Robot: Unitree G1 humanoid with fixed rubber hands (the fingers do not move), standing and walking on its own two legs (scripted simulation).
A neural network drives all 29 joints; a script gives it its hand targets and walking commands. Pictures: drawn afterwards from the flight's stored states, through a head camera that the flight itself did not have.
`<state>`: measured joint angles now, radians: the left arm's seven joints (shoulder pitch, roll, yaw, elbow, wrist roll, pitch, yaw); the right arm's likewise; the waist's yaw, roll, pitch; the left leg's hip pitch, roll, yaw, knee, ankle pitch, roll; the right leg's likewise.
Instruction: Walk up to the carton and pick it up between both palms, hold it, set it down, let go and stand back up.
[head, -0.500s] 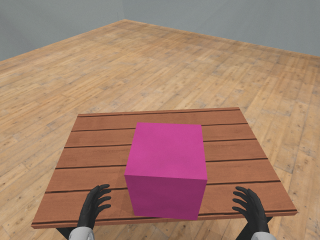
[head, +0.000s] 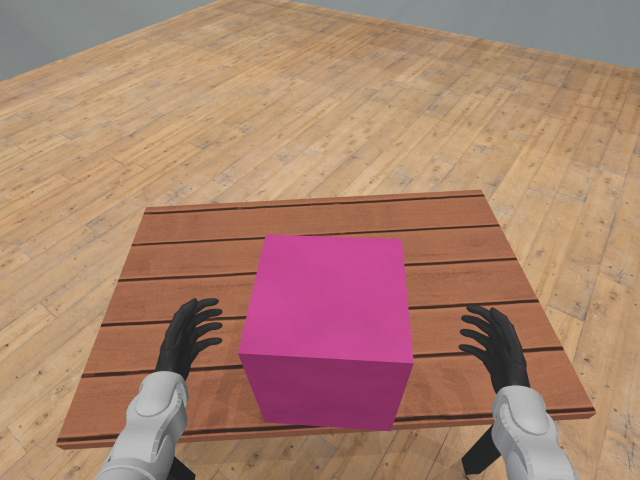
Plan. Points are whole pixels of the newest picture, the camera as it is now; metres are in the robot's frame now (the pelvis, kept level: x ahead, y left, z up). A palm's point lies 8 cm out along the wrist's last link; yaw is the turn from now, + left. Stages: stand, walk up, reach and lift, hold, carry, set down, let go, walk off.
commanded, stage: reach and lift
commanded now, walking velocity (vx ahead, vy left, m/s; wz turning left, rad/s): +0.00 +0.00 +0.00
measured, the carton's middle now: (329, 335) +0.37 +0.00 -0.08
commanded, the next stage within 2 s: none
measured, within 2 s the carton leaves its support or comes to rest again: neither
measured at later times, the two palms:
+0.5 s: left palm (185, 286) +0.37 +0.19 +0.06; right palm (507, 308) +0.33 -0.22 +0.05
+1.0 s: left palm (202, 283) +0.39 +0.18 +0.04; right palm (489, 307) +0.34 -0.22 +0.02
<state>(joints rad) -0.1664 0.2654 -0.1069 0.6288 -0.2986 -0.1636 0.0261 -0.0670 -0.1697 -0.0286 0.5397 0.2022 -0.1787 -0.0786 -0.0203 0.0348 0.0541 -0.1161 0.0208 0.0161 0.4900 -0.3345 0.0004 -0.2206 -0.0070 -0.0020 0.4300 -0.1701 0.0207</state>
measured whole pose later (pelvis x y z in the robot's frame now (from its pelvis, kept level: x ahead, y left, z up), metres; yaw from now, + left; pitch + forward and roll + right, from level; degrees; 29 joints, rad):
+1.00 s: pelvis -0.01 -0.01 -0.01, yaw +1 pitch +8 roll -1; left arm -0.65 0.24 0.04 1.06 -0.18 -0.15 -0.03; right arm -0.50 -0.17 -0.03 0.89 0.23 -0.19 -0.12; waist -0.07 0.05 -0.06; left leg -0.37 0.02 -0.02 0.56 -0.33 -0.01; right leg -0.44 -0.01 -0.03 0.46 -0.16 0.01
